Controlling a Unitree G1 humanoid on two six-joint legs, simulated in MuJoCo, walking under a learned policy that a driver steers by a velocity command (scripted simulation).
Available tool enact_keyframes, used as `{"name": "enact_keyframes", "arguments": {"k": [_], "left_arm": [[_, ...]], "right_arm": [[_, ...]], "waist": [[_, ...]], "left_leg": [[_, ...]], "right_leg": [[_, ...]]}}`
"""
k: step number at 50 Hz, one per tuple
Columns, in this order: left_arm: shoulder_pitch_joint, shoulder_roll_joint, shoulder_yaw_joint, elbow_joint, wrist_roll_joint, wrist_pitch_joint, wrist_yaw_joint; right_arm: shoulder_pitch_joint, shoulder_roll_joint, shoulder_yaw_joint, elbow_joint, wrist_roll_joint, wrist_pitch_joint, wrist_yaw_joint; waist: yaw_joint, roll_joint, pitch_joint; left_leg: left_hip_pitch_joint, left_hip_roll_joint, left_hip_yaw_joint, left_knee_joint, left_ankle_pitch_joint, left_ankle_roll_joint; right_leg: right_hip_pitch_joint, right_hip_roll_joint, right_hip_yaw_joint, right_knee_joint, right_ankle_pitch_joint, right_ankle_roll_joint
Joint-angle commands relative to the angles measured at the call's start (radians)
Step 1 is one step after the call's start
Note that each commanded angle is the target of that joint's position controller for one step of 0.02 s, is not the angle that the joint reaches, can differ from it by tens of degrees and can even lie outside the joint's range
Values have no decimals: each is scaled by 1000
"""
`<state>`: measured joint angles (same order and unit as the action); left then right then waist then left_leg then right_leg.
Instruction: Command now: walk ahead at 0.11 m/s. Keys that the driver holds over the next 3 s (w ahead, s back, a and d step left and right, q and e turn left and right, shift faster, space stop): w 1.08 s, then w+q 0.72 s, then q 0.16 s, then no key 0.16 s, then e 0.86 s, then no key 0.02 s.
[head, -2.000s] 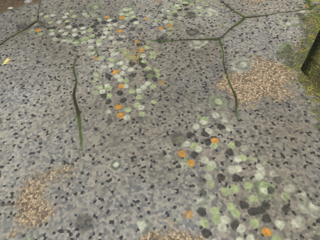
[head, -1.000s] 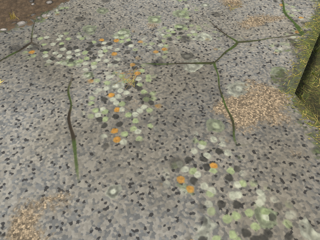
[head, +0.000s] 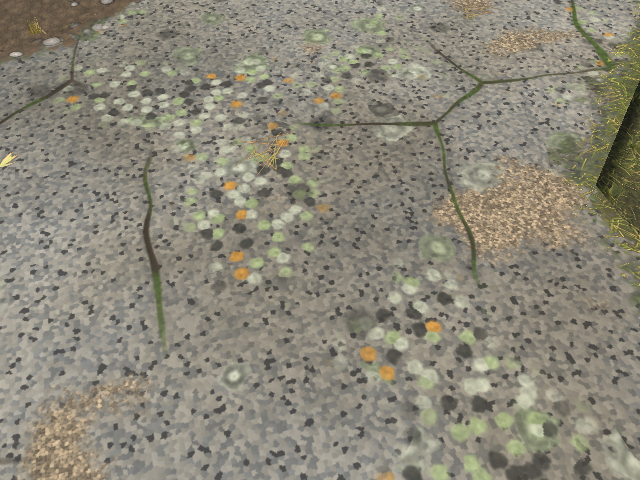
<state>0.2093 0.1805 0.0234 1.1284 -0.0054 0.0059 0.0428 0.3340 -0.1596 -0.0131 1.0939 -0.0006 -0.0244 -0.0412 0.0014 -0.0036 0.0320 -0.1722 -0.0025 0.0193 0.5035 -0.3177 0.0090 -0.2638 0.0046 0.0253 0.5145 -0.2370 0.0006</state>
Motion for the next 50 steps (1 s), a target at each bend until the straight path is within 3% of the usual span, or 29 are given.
{"name": "enact_keyframes", "arguments": {"k": [1,2,4,5,6,8,11,12,13,14,15,16,19,21,25,28,31,33,34,35,36,37,38,39,40,42,44,47,50], "left_arm": [[54,95,18,-13,-9,-5,4],[35,97,20,-25,-10,-14,3],[-23,56,12,-62,-15,-49,-10],[-45,50,10,-77,-18,-66,-19],[-58,60,13,-87,-21,-79,-27],[-38,61,14,-96,-32,-99,-38],[185,87,43,0,-25,-103,-40],[335,148,65,28,-20,-103,-37],[467,275,91,34,-24,-107,-42],[414,200,62,26,-4,-122,-45],[314,147,45,-7,-3,-133,-45],[240,122,32,-35,-2,-136,-51],[219,82,9,-51,4,-118,-56],[262,104,9,-45,6,-108,-42],[266,158,15,-72,9,-100,-21],[314,176,25,-65,-6,-102,-18],[314,180,34,-62,-13,-95,-18],[287,207,44,-73,-4,-84,-19],[268,206,45,-79,3,-74,-20],[249,194,37,-97,10,-71,-23],[361,70,5,-120,16,-86,-36],[379,37,-8,-100,-11,-119,-47],[267,133,19,-136,-39,-142,-50],[167,165,25,-170,-49,-150,-45],[127,164,31,-178,-38,-146,-35],[172,130,41,-169,-18,-113,-23],[180,101,40,-173,-17,-91,-20],[49,130,51,-225,-2,-87,-17],[-62,121,49,-260,1,-97,-28]], "right_arm": [[98,-118,-27,-8,11,2,-8],[105,-133,-32,-18,17,-1,-9],[165,-187,-52,-16,29,-21,-6],[156,-211,-63,-21,29,-31,-3],[140,-203,-63,-33,22,-39,-1],[87,-190,-60,-58,27,-51,10],[17,-191,-59,-91,38,-45,19],[-31,-157,-48,-116,31,-53,23],[-18,-75,-29,-152,29,-74,22],[-49,-102,-35,-165,45,-89,24],[-70,-118,-37,-177,58,-99,33],[-74,-126,-40,-172,53,-104,39],[-87,-150,-62,-170,29,-98,48],[-126,-117,-55,-184,25,-83,55],[-343,-85,-30,-272,23,-81,61],[-427,-105,-26,-306,31,-82,74],[-451,-134,-32,-331,33,-89,89],[-353,-183,-55,-315,31,-92,91],[-203,-221,-77,-273,33,-90,86],[-21,-269,-100,-223,34,-85,77],[128,-377,-123,-192,1,-79,69],[136,-328,-104,-180,1,-76,74],[37,-262,-85,-188,12,-81,76],[-62,-213,-70,-211,14,-84,76],[-140,-184,-59,-219,6,-91,82],[-186,-146,-48,-209,-9,-100,91],[-150,-157,-49,-184,-5,-103,86],[-86,-204,-58,-162,-6,-102,62],[-32,-213,-58,-153,0,-92,44]], "waist": [[-5,47,50],[-15,62,93],[-45,159,135],[-46,186,162],[-40,166,172],[-6,151,166],[89,92,70],[151,-58,21],[167,-331,-55],[128,-219,-24],[85,-127,47],[57,-73,60],[21,-63,62],[24,-63,65],[59,-59,106],[72,-74,123],[44,-78,115],[-25,-118,19],[-105,-127,-74],[-185,-115,-182],[-146,128,-376],[-129,254,-498],[-118,195,-317],[-92,115,-188],[-49,27,-111],[21,62,-70],[37,73,-35],[21,47,13],[-10,44,20]], "left_leg": [[-125,30,-57,-139,-318,65],[-143,69,-116,-173,-443,97],[-83,231,-346,-292,-561,188],[-82,319,-459,-338,-543,234],[-77,348,-491,-351,-487,250],[-64,324,-419,-318,-356,217],[-244,154,-173,-129,-105,124],[-358,66,-53,171,48,71],[-571,-52,39,513,-118,20],[-671,-14,-85,727,-214,40],[-745,43,-117,808,-128,72],[-746,84,-104,800,-27,88],[-643,133,-61,646,122,73],[-640,131,-25,577,166,42],[-558,94,21,251,316,10],[-495,68,34,122,364,22],[-475,55,20,44,328,65],[-312,2,51,47,269,99],[-124,-36,75,52,250,125],[160,20,8,74,252,163],[569,303,-437,36,102,308],[643,422,-834,-202,-45,379],[502,375,-723,-233,-86,310],[320,341,-548,-246,-10,266],[140,302,-418,-277,108,243],[-39,233,-274,-332,172,218],[-104,215,-210,-376,206,234],[-73,217,-174,-411,251,246],[-18,194,-120,-409,300,217]], "right_leg": [[-10,34,-35,-15,-297,-49],[-80,34,-36,16,-377,-59],[-214,35,-80,180,-257,-56],[-255,0,-67,269,-185,-65],[-292,-28,-46,322,-203,-78],[-259,-53,-38,224,-256,-102],[205,31,-108,-20,-20,-79],[352,-107,118,-129,-96,-125],[503,-348,574,-306,-178,-276],[450,-415,723,-347,-266,-322],[405,-394,617,-336,-265,-291],[365,-344,485,-344,-208,-253],[281,-234,219,-371,99,-178],[262,-214,144,-382,226,-183],[164,-186,61,-425,261,-182],[194,-214,43,-441,245,-183],[317,-255,25,-375,376,-160],[375,-260,3,-227,724,-136],[351,-230,-28,-48,871,-117],[186,-189,-48,197,785,-84],[-189,-37,-65,623,304,-29],[-356,66,79,855,-295,-22],[-464,-5,115,930,-263,-48],[-471,-60,77,908,-176,-64],[-417,-109,57,838,-93,-66],[-292,-160,63,736,-29,-69],[-286,-170,45,674,-15,-60],[-417,-185,39,519,125,-28],[-448,-166,20,312,294,-16]]}}
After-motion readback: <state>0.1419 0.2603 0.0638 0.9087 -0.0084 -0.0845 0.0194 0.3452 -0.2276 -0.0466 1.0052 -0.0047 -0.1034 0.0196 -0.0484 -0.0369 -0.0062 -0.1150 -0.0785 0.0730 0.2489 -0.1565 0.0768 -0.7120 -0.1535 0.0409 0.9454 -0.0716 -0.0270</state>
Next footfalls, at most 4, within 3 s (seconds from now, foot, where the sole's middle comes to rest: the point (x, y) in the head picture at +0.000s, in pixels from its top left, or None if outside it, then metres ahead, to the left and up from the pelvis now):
0.70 left None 0.46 0.11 -0.77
1.26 right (389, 362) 0.78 -0.13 -0.77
1.80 left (258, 286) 1.00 0.19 -0.77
2.26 right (297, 218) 1.24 0.10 -0.77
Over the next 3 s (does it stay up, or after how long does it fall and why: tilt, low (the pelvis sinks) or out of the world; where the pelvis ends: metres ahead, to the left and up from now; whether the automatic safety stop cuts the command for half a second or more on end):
stays up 1.08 0.15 0.00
